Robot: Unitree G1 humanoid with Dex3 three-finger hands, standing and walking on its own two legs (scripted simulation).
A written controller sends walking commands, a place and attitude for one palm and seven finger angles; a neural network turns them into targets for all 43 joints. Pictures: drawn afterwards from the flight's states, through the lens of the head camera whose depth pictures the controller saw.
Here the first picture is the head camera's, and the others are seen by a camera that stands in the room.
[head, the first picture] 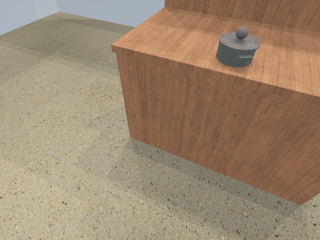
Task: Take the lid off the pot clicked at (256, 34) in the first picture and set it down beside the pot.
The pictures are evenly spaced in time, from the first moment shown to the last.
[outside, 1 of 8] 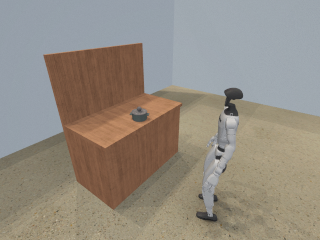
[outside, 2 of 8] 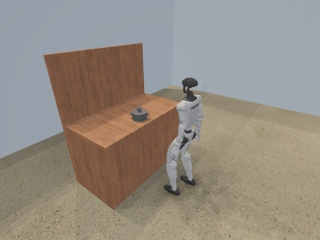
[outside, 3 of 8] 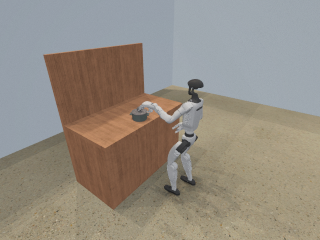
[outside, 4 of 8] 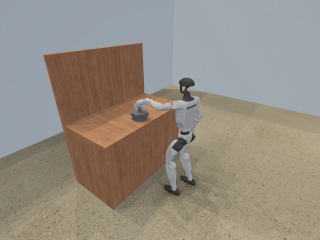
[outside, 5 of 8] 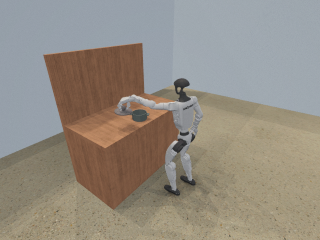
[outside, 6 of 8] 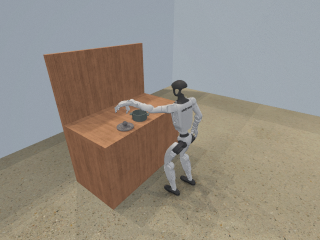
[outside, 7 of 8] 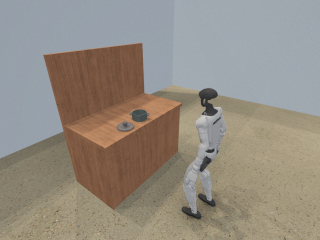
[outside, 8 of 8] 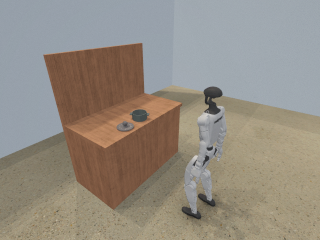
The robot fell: no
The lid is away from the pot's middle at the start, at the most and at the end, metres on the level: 0.00 0.25 0.24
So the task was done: yes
